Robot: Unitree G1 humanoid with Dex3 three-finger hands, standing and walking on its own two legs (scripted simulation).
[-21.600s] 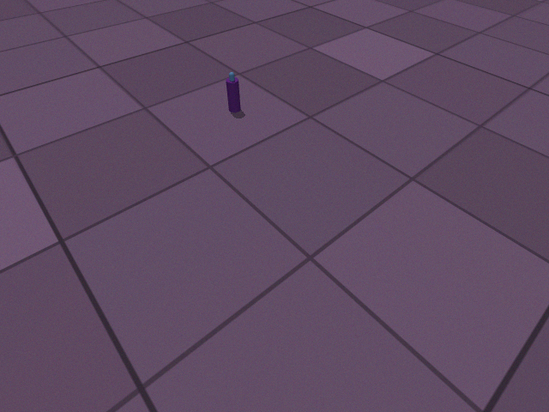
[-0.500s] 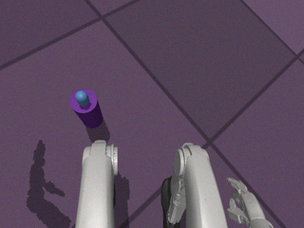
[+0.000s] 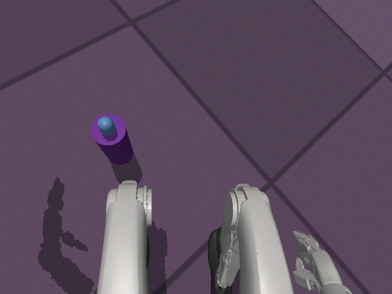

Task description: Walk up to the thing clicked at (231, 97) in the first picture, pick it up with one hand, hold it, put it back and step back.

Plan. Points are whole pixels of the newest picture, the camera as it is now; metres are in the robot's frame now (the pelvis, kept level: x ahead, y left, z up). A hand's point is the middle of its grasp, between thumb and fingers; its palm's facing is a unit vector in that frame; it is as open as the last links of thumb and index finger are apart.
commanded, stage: go down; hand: left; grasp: from the side
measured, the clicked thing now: (113, 140) +0.46 +0.23 -0.25
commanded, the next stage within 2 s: approach in 0.10 s
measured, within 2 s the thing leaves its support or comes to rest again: neither
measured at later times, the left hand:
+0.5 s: hand out of the picture +0.38 +0.39 -0.05, palm faces +0.15 -0.99 +0.02, open 17.7 cm
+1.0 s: hand (82, 149) +0.42 +0.30 -0.24, palm faces +0.07 -1.00 +0.07, open 17.6 cm
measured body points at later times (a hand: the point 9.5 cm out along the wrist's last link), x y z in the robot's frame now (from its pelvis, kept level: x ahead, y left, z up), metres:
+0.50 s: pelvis +0.00 +0.00 -0.02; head +0.22 +0.08 +0.36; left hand +0.36 +0.44 -0.05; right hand +0.17 -0.28 -0.12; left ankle +0.08 +0.12 -0.35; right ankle +0.10 -0.13 -0.35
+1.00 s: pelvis -0.01 +0.01 -0.10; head +0.23 +0.14 +0.26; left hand +0.41 +0.35 -0.24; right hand +0.14 -0.26 -0.15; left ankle +0.08 +0.12 -0.35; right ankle +0.09 -0.13 -0.35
